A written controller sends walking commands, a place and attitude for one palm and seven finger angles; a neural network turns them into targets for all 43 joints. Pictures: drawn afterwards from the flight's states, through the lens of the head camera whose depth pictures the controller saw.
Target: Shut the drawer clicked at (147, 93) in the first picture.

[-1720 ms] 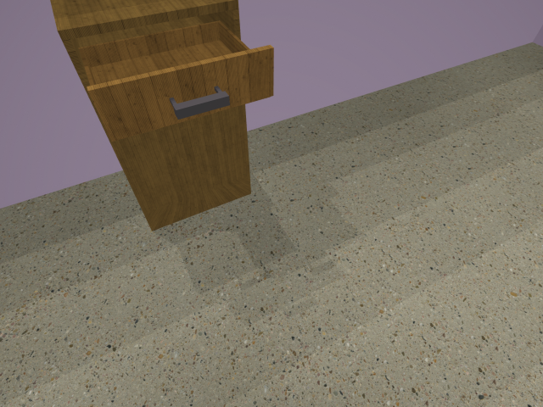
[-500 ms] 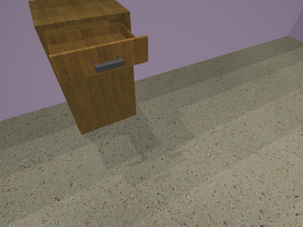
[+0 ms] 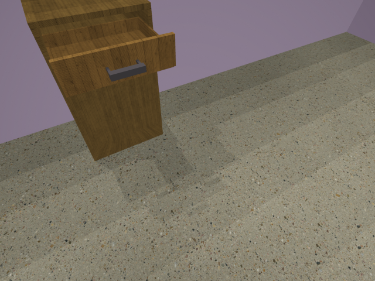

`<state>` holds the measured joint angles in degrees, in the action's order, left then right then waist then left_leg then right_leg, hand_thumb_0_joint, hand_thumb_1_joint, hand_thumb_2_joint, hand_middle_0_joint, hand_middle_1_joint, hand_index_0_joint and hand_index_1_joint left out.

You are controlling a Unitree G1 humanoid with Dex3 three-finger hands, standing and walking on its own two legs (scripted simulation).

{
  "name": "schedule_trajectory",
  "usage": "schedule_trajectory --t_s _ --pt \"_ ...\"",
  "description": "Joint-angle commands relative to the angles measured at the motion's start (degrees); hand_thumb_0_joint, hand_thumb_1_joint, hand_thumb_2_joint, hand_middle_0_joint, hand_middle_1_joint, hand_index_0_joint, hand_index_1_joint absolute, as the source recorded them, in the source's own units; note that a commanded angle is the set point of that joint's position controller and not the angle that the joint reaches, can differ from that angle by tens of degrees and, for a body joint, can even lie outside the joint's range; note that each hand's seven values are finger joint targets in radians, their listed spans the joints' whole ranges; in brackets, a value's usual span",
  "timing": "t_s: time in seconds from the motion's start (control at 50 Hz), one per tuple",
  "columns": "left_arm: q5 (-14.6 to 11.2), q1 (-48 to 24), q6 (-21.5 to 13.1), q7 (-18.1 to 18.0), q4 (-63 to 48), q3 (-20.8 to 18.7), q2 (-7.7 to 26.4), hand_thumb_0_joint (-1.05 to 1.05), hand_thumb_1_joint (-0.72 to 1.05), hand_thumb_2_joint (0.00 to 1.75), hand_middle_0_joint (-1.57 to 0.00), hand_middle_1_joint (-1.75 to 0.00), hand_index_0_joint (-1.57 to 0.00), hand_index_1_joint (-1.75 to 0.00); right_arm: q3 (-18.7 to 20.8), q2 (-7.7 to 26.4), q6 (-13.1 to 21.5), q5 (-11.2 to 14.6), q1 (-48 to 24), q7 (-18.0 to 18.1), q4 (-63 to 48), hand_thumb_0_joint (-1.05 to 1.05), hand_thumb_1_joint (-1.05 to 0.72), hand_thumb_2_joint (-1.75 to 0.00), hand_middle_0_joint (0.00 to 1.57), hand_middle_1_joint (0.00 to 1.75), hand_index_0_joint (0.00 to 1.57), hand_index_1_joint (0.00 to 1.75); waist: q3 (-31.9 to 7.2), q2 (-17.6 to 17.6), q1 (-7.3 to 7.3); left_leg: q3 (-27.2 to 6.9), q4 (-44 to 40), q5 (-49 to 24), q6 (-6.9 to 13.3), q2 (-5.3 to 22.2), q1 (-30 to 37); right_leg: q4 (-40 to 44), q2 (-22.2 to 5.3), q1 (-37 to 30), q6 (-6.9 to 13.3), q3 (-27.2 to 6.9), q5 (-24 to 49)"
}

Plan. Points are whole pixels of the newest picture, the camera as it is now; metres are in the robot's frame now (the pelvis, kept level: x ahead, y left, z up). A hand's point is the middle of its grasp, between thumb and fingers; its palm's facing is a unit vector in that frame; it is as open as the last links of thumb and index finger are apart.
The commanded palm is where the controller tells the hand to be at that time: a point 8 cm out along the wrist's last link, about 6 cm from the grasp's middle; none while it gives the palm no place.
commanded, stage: walk to a spot facing it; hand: left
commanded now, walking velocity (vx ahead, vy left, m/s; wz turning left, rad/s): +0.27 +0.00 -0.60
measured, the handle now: (125, 68) +0.80 +0.29 +0.02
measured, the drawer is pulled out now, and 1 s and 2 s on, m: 0.28 0.28 0.28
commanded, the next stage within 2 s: none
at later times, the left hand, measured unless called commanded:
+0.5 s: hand out of the picture +0.07 +0.16 -0.15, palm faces -0.12 -0.97 -0.21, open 7.4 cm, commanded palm none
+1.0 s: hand (180, 160) +0.51 +0.06 -0.15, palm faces -0.56 -0.80 -0.21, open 7.4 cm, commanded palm none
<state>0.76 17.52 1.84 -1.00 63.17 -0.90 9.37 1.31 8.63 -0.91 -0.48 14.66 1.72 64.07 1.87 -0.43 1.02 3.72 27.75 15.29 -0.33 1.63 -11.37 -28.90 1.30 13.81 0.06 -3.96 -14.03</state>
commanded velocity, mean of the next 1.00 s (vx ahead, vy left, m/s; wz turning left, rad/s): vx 0.30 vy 0.00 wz -0.59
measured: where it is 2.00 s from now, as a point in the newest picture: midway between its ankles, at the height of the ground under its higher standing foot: (218, 244)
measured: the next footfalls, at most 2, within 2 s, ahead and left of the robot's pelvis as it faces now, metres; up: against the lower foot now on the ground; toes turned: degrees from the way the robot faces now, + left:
left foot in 0.64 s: +0.31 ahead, +0.07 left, +0.00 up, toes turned -17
right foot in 1.16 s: +0.41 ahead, -0.26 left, +0.00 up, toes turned -47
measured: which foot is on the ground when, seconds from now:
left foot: down 0.00-0.16, up 0.18-0.62, down 0.64-1.00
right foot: down 0.00-0.64, up 0.66-1.00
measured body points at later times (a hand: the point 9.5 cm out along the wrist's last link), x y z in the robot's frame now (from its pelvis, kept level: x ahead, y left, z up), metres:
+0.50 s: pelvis +0.10 -0.03 +0.01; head +0.12 -0.04 +0.46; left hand +0.08 +0.21 -0.14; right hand +0.18 -0.29 -0.13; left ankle +0.20 +0.10 -0.68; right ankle +0.01 -0.11 -0.74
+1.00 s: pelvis +0.30 -0.04 +0.00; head +0.33 -0.05 +0.45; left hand +0.54 +0.11 -0.13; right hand +0.11 -0.21 -0.14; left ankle +0.27 +0.08 -0.74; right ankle +0.33 -0.21 -0.68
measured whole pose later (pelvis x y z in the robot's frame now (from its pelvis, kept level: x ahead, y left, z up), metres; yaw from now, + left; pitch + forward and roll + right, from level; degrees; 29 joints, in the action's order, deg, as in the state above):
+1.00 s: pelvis +0.30 -0.04 +0.00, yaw -35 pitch +0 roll +0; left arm 1.9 6.8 1.9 2.9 52.6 -5.4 13.8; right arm 2.6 11.1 4.3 -1.1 24.6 1.4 59.3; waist 3.6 -1.2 -1.5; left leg 18.1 19.9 19.3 0.6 2.9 -0.2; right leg -52.3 -5.2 37.6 -0.6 4.5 -7.5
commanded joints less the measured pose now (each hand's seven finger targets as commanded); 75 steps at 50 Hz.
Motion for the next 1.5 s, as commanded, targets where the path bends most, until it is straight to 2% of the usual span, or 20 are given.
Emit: schedule_trajectory --t_s 0.0,0.06,0.12,0.14,0.16,0.18,0.3,0.52,0.58,0.62,0.68,0.76,1.02,1.08,1.1,1.14,1.18,1.28,1.36,1.48 --pt "0.95 1.38 -0.02 0.99 -5.95 -2.73 5.59 0.00 0.90 0.90 -0.20 -0.30 -0.20 -0.30 3.60 12.65 0.66 -0.67 2.39 0.33 -4.43 0.00 -0.90 -0.90 0.20 0.30 0.20 0.30 3.43 10.47 -1.03 -14.02 -14.62 26.80 6.97 14.72 -3.17 -10.98 1.31 10.42 1.24 2.49 -12.87" --pt "1.02 1.83 -0.33 2.12 -7.68 -3.27 3.36 0.00 0.90 0.90 -0.20 -0.30 -0.20 -0.30 4.13 12.96 1.97 -0.81 -0.41 0.02 -6.73 0.00 -0.90 -0.90 0.20 0.30 0.20 0.30 3.74 9.60 0.24 -13.42 -16.34 23.50 9.88 19.75 -7.14 -19.58 -2.56 8.16 0.84 5.75 -13.87" --pt "1.14 11.71 -1.84 2.13 -4.86 -3.47 2.96 0.00 0.90 0.90 -0.20 -0.30 -0.20 -0.30 3.84 11.17 1.86 -1.00 -2.03 -0.52 -7.33 0.00 -0.90 -0.90 0.20 0.30 0.20 0.30 3.87 -0.53 4.59 -1.51 3.39 19.76 4.39 12.33 -13.74 0.49 -1.25 -6.28 1.83 6.74 -8.76" --pt "1.57 15.84 -3.08 1.22 -4.16 -4.58 9.22 0.00 0.90 0.90 -0.20 -0.30 -0.20 -0.30 2.93 6.65 1.82 -0.31 -2.02 -0.90 -9.42 0.00 -0.90 -0.90 0.20 0.30 0.20 0.30 4.24 -19.41 5.43 6.29 24.51 20.06 -0.08 3.87 -27.33 14.50 -13.95 -13.37 6.51 -17.16 -17.72" --pt "0.49 18.98 -3.40 0.23 -3.78 -4.86 12.22 0.00 0.90 0.90 -0.20 -0.30 -0.20 -0.30 2.45 6.44 2.24 -0.84 -8.42 -1.58 -12.84 0.00 -0.90 -0.90 0.20 0.30 0.20 0.30 6.65 -17.03 6.71 2.57 34.70 19.62 -0.62 1.97 -33.55 20.97 -22.16 -10.67 11.81 -32.75 -14.69" --pt "0.24 17.07 -3.84 -0.18 -4.64 -4.96 12.33 0.00 0.90 0.90 -0.20 -0.30 -0.20 -0.30 2.83 7.53 2.50 -0.69 -9.34 -1.69 -13.69 0.00 -0.90 -0.90 0.20 0.30 0.20 0.30 5.81 -9.55 5.09 -2.17 38.60 14.46 -0.16 3.54 -33.80 20.89 -21.67 -9.36 13.94 -33.42 -17.88" --pt "0.57 9.47 -5.42 0.35 -6.95 -4.09 9.14 0.00 0.90 0.90 -0.20 -0.30 -0.20 -0.30 3.26 6.29 2.47 -1.04 -6.75 -2.40 -13.07 0.00 -0.90 -0.90 0.20 0.30 0.20 0.30 3.17 -4.09 0.26 -1.77 32.33 -0.25 -2.25 4.51 -26.18 17.32 -13.45 -5.99 11.56 -15.59 3.05" --pt "0.97 10.51 -5.09 -0.09 -7.40 -5.05 10.96 0.00 0.90 0.90 -0.20 -0.30 -0.20 -0.30 2.85 5.97 3.99 -0.20 -15.88 -2.70 -19.28 0.00 -0.90 -0.90 0.20 0.30 0.20 0.30 2.50 -8.16 2.99 -0.46 13.27 0.38 -1.20 0.62 -18.26 10.15 -11.33 -10.81 10.62 -16.46 20.05" --pt "0.47 5.33 -5.07 0.14 -8.96 -5.66 10.71 0.00 0.90 0.90 -0.20 -0.30 -0.20 -0.30 3.73 9.84 4.82 -0.41 1.59 -0.98 -14.47 0.00 -0.90 -0.90 0.20 0.30 0.20 0.30 -4.56 -4.27 -5.30 -1.56 -0.82 -4.13 0.68 0.23 10.93 -8.39 -5.07 1.26 7.04 -12.31 23.22" --pt "-0.29 7.00 -5.23 1.53 -11.30 -5.33 5.51 0.00 0.90 0.90 -0.20 -0.30 -0.20 -0.30 5.17 18.81 5.00 -1.15 13.44 -0.37 -11.74 0.00 -0.90 -0.90 0.20 0.30 0.20 0.30 -11.39 18.14 -6.51 -33.30 -10.48 -0.36 9.49 26.60 24.13 -40.22 4.20 21.76 2.41 -0.35 -18.15" --pt "0.87 1.64 -3.88 2.82 -11.19 -5.49 6.81 0.00 0.90 0.90 -0.20 -0.30 -0.20 -0.30 2.85 9.86 5.19 -0.86 2.12 -0.41 -14.04 0.00 -0.90 -0.90 0.20 0.30 0.20 0.30 2.14 11.91 -2.16 -23.36 -16.84 12.60 9.35 22.24 3.10 -48.93 -4.68 25.39 2.05 0.55 -7.87" --pt "1.22 1.73 -1.65 3.90 -10.73 -4.90 4.04 0.00 0.90 0.90 -0.20 -0.30 -0.20 -0.30 2.01 7.04 6.86 -0.58 2.50 -0.14 -12.18 0.00 -0.90 -0.90 0.20 0.30 0.20 0.30 1.78 6.81 1.05 -5.20 -16.36 -9.00 6.73 17.18 0.87 -43.78 -7.03 23.40 0.24 2.82 0.91" --pt "0.90 -19.70 -1.49 4.63 -17.01 -3.05 2.78 0.00 0.90 0.90 -0.20 -0.30 -0.20 -0.30 2.09 9.74 5.88 -1.17 14.10 -0.04 -6.67 0.00 -0.90 -0.90 0.20 0.30 0.20 0.30 5.74 7.11 -3.93 10.81 -11.33 -36.24 6.23 17.68 13.17 -12.29 -3.64 21.71 2.10 12.85 4.43" --pt "1.17 -8.97 -2.39 3.95 -14.54 -3.89 6.05 0.00 0.90 0.90 -0.20 -0.30 -0.20 -0.30 2.82 12.78 5.25 -0.85 12.14 -0.15 -7.74 0.00 -0.90 -0.90 0.20 0.30 0.20 0.30 -2.18 7.86 1.70 14.09 8.04 -53.14 4.16 17.31 13.53 -6.15 0.57 5.50 4.80 14.84 1.39" --pt "1.35 -0.76 -3.18 3.52 -12.03 -4.76 9.42 0.00 0.90 0.90 -0.20 -0.30 -0.20 -0.30 2.61 13.02 4.97 -0.33 11.80 -0.57 -8.65 0.00 -0.90 -0.90 0.20 0.30 0.20 0.30 -8.17 5.83 5.43 14.86 21.87 -45.66 1.47 16.04 4.11 -1.64 0.08 -12.09 5.97 13.99 7.53" --pt "-0.81 8.15 -3.72 1.93 -10.32 -6.87 20.85 0.00 0.90 0.90 -0.20 -0.30 -0.20 -0.30 1.93 8.25 4.77 0.94 11.12 -0.28 -12.12 0.00 -0.90 -0.90 0.20 0.30 0.20 0.30 -21.82 -7.73 6.58 6.76 58.26 22.14 -3.63 3.48 -25.54 0.89 -28.37 -36.09 19.38 -25.28 47.03" --pt "-0.97 1.46 -3.26 0.95 -12.73 -6.16 17.84 0.00 0.90 0.90 -0.20 -0.30 -0.20 -0.30 2.33 8.92 4.38 0.31 6.25 0.06 -13.33 0.00 -0.90 -0.90 0.20 0.30 0.20 0.30 -14.52 -4.26 4.13 -2.30 57.15 12.94 -3.23 7.47 -26.57 2.73 -23.63 -23.04 17.70 -17.85 42.27" --pt "0.35 -9.81 -3.47 0.11 -15.37 -4.97 12.71 0.00 0.90 0.90 -0.20 -0.30 -0.20 -0.30 2.08 6.68 0.43 -0.98 8.76 -0.01 -11.03 0.00 -0.90 -0.90 0.20 0.30 0.20 0.30 -5.54 -2.27 -4.05 -1.17 40.46 6.33 -4.83 8.31 -15.04 9.69 -14.21 6.01 11.57 -5.54 22.53" --pt "0.53 -8.62 -2.60 0.70 -15.06 -5.05 12.43 0.00 0.90 0.90 -0.20 -0.30 -0.20 -0.30 2.33 6.67 -0.10 -0.97 3.44 -0.55 -13.45 0.00 -0.90 -0.90 0.20 0.30 0.20 0.30 -3.00 -5.89 -3.07 -1.33 33.47 2.56 -4.77 5.79 -14.50 12.19 -11.09 10.62 10.22 -9.05 6.96" --pt "0.59 -5.57 -1.25 0.82 -16.41 -5.97 13.25 0.00 0.90 0.90 -0.20 -0.30 -0.20 -0.30 2.37 6.68 0.82 -0.20 -4.20 -0.26 -17.42 0.00 -0.90 -0.90 0.20 0.30 0.20 0.30 -4.56 -7.95 -0.19 -1.45 16.06 6.76 -3.73 0.66 -9.18 8.30 -11.15 5.17 10.29 -16.58 10.85"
